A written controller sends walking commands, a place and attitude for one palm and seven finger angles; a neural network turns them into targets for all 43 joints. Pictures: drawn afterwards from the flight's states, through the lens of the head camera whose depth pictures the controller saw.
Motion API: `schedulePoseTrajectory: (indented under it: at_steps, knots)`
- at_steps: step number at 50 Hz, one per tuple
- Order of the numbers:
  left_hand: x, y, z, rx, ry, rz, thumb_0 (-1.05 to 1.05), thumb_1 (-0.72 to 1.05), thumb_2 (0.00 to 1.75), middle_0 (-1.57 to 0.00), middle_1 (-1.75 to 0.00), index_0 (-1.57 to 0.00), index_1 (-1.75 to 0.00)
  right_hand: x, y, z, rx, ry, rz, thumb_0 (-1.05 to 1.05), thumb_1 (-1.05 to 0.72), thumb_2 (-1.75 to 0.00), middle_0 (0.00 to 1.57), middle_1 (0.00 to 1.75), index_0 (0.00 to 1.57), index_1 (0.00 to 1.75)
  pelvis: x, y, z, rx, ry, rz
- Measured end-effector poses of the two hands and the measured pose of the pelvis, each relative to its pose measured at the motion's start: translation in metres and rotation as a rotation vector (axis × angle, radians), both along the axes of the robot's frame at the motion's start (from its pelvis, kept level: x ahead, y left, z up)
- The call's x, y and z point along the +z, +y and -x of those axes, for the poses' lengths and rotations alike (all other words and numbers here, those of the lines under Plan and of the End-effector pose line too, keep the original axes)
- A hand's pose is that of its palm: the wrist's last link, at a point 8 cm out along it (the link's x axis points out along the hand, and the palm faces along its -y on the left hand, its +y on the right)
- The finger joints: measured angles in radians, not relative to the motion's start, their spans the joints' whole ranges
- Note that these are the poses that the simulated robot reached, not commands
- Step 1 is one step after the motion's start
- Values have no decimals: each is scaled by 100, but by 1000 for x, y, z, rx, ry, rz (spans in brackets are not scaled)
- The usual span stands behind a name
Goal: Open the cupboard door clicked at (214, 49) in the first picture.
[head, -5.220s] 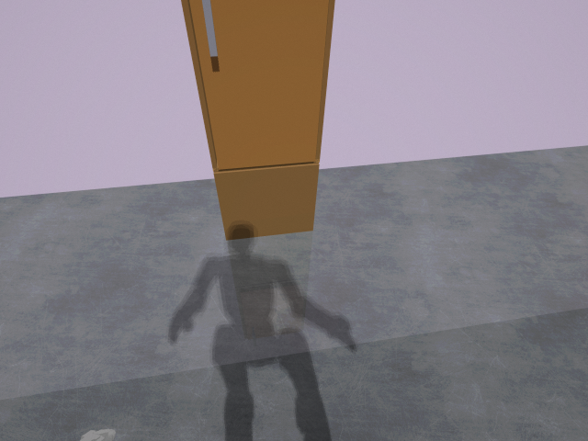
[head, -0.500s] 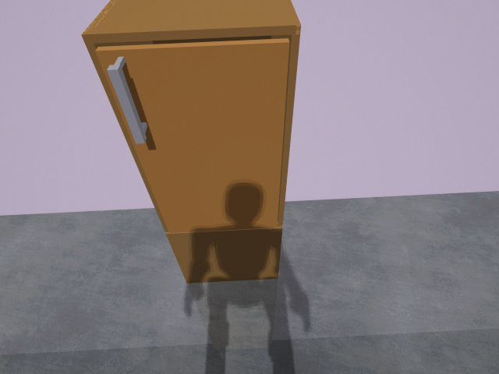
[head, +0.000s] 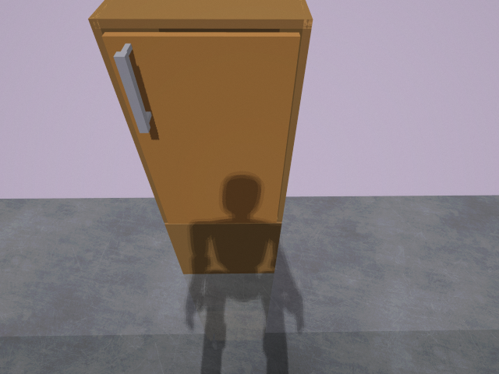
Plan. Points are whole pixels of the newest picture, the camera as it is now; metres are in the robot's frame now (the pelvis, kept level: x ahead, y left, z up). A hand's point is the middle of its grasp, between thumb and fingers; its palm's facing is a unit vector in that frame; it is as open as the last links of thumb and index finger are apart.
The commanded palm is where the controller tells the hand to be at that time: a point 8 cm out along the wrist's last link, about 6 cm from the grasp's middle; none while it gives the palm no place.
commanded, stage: look again from close up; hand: left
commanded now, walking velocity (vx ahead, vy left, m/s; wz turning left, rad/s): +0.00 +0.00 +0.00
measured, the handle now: (136, 90) +0.57 +0.26 +0.15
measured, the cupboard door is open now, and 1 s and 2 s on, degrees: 0 0 0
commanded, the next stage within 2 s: raise the hand with hooked fingers in 1.92 s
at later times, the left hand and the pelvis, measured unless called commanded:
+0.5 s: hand out of the picture +0.01 +0.21 -0.18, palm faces +0.03 -0.98 -0.19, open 7.4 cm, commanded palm none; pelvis +0.01 +0.04 +0.00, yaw +0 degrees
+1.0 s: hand out of the picture +0.01 +0.19 -0.18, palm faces +0.03 -0.99 -0.17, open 7.3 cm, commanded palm none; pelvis +0.02 +0.02 +0.00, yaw -1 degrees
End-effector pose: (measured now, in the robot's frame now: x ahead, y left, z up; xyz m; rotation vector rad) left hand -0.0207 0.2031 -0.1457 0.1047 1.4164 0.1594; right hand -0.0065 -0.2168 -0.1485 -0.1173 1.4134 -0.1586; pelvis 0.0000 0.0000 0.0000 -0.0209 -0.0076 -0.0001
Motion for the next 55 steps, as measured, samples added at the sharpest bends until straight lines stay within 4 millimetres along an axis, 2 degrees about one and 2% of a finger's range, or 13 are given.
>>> schedulePoseTrajectory:
  at_steps: [6,14,20,31,55]
  knots:
    - [-5,20,-4,-3,-18,1,0,91,90,-20,-30,-20,-30,0,14,-7,19,-66,13,1,-92,-90,20,29,20,30,-4,16,0,8,-10,-5]
    - [0,47,-20,-15,-60,-26,0,91,90,-20,-30,-20,-30,1,33,-2,35,-48,-3,2,-93,-90,20,29,20,30,-2,30,-2,4,-12,-19]
    - [2,56,-24,-24,-49,-33,0,91,90,-20,-30,-20,-30,1,43,3,31,-24,-16,1,-92,-90,20,29,20,30,0,35,-4,1,-7,-23]
    - [0,48,-23,-20,-12,-12,0,91,90,-20,-30,-20,-30,0,47,0,22,0,-18,1,-91,-90,20,29,20,30,0,37,-11,-6,-9,-26]
    - [-2,30,-28,-16,2,-3,1,92,90,-20,-30,-20,-30,2,27,-14,18,8,1,1,-91,-90,20,29,20,30,0,21,-21,-8,-5,-26]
